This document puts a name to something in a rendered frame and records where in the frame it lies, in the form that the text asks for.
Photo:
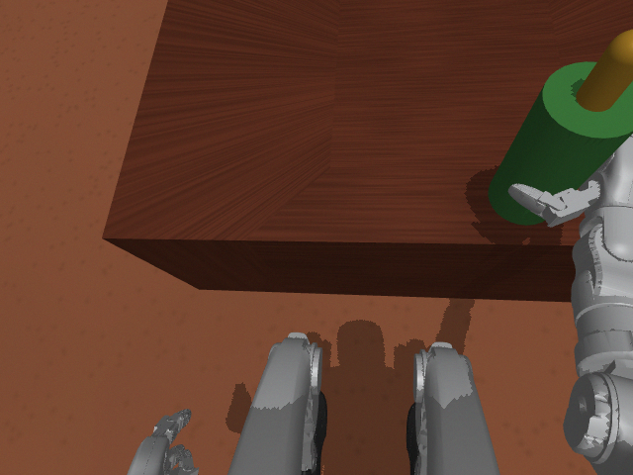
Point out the left robot foot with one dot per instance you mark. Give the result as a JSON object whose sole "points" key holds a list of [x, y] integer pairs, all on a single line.
{"points": [[320, 434]]}

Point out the left robot hand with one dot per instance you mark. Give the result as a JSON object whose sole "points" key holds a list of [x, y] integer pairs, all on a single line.
{"points": [[153, 456]]}

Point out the right robot hand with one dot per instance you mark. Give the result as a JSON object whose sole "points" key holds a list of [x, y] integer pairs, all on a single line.
{"points": [[610, 185]]}

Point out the bottle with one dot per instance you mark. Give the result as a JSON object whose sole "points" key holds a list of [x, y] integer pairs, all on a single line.
{"points": [[582, 115]]}

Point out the right robot arm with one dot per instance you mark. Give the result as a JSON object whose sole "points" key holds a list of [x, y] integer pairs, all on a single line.
{"points": [[599, 421]]}

